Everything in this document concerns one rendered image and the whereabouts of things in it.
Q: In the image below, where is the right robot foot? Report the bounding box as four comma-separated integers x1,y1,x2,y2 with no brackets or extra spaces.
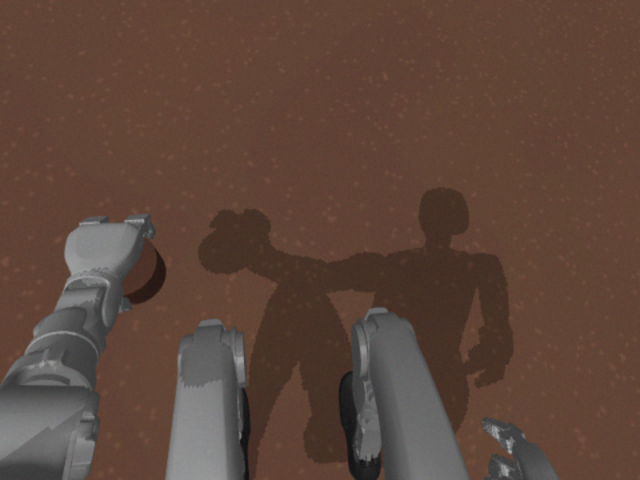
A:
339,371,381,480

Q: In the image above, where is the left robot hand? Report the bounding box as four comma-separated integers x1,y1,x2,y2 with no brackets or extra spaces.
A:
64,214,156,313

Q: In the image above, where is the right robot hand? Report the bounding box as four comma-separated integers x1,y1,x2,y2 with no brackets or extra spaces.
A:
482,417,560,480

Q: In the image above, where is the left robot arm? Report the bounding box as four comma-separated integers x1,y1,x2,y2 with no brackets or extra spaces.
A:
0,271,123,480

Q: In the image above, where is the tin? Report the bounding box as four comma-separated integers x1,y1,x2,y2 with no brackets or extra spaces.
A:
122,237,166,305

